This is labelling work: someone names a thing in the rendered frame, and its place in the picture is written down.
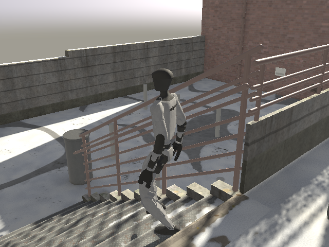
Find stairs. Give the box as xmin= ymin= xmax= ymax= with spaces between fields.
xmin=0 ymin=194 xmax=224 ymax=247

